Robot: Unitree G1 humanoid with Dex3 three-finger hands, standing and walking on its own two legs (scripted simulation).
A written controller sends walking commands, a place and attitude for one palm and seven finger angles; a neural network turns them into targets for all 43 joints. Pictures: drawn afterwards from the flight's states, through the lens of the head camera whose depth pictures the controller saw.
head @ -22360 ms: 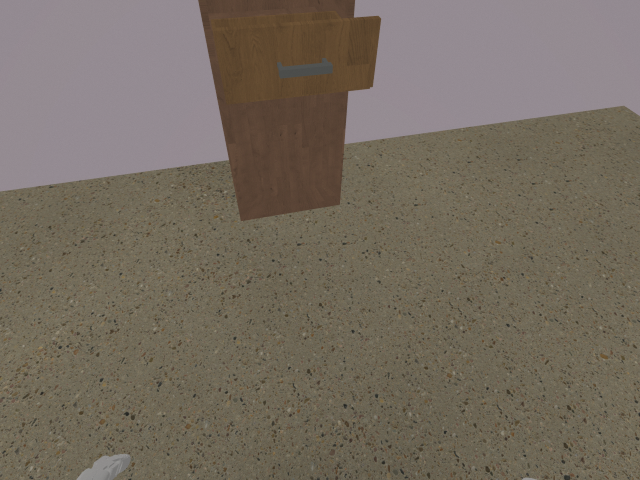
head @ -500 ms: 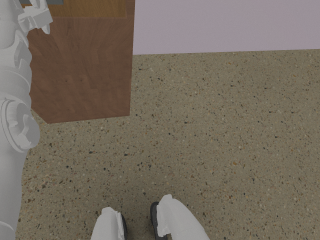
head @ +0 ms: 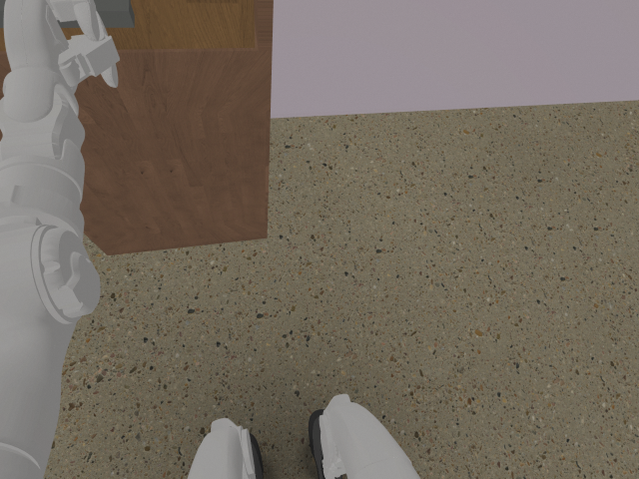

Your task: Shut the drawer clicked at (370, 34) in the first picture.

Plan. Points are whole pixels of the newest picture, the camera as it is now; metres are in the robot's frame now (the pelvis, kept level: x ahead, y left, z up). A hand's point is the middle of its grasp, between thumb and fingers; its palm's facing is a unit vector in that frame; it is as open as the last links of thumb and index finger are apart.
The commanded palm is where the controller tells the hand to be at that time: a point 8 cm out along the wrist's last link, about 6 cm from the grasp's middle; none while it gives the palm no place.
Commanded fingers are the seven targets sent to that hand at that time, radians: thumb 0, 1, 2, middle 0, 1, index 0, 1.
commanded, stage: pull the fist back off the drawer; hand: left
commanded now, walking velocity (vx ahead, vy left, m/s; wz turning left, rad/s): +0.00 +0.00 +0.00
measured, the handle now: (66, 0) +0.66 +0.18 +0.10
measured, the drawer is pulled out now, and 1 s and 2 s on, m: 0.00 0.00 0.00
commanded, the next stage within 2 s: draw the hand back to the body in 0.16 s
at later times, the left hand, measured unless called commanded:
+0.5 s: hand (77, 75) +0.54 +0.16 +0.12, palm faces +0.02 -1.00 -0.03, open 3.1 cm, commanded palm +0.49 +0.20 +0.14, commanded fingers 0.00 0.90 0.90 -1.40 -1.60 -1.40 -1.60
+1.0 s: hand out of the picture +0.35 +0.19 +0.18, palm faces +0.20 -0.95 -0.22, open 3.3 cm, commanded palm +0.31 +0.24 +0.20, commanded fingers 0.00 0.90 0.90 -1.40 -1.60 -1.40 -1.60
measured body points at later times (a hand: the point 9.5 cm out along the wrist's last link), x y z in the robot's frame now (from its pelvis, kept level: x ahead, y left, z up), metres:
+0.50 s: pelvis +0.06 -0.01 +0.04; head +0.16 -0.02 +0.48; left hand +0.53 +0.21 +0.12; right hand +0.05 -0.27 -0.08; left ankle +0.02 +0.08 -0.66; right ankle +0.03 -0.12 -0.67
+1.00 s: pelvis +0.04 -0.01 +0.07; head +0.05 -0.03 +0.52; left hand +0.34 +0.24 +0.19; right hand +0.24 -0.23 -0.02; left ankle +0.02 +0.08 -0.67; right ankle +0.03 -0.12 -0.67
